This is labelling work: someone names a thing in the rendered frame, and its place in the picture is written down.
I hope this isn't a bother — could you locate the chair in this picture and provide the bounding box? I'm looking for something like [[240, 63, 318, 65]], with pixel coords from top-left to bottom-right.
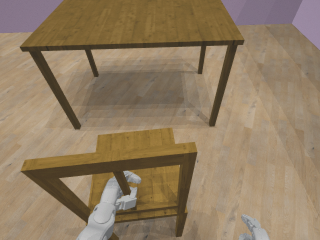
[[20, 127, 198, 240]]

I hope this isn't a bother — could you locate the robot left forearm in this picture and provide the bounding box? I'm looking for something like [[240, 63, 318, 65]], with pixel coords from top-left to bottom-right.
[[76, 202, 116, 240]]

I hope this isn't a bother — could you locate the right robot hand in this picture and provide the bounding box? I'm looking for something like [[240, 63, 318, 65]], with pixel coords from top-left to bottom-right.
[[238, 214, 270, 240]]

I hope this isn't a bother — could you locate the left robot hand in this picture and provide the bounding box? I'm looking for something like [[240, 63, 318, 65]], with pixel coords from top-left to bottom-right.
[[100, 170, 142, 211]]

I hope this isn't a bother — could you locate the table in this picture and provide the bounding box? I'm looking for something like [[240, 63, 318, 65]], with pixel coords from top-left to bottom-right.
[[20, 0, 245, 130]]

